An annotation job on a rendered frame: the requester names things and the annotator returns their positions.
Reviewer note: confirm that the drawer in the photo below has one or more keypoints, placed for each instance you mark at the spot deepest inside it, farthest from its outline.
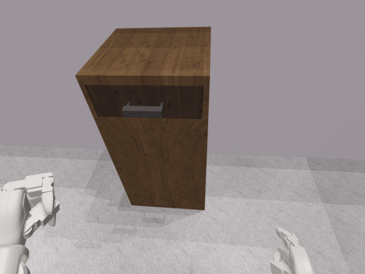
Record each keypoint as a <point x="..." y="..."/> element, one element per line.
<point x="180" y="102"/>

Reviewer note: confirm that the right robot hand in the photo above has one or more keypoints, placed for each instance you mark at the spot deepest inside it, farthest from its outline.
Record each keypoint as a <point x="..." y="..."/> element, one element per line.
<point x="296" y="260"/>

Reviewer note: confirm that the left robot forearm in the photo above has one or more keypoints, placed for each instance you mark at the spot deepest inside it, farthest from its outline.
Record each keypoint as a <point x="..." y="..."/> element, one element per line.
<point x="13" y="259"/>

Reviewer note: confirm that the left robot hand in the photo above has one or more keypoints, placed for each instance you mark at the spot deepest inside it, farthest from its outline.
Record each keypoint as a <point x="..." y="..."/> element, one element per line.
<point x="15" y="206"/>

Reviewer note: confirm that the handle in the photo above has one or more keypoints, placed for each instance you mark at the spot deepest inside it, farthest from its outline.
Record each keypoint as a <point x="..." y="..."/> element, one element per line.
<point x="143" y="111"/>

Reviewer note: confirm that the cabinet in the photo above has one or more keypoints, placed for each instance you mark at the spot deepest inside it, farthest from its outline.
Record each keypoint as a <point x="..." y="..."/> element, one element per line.
<point x="161" y="162"/>

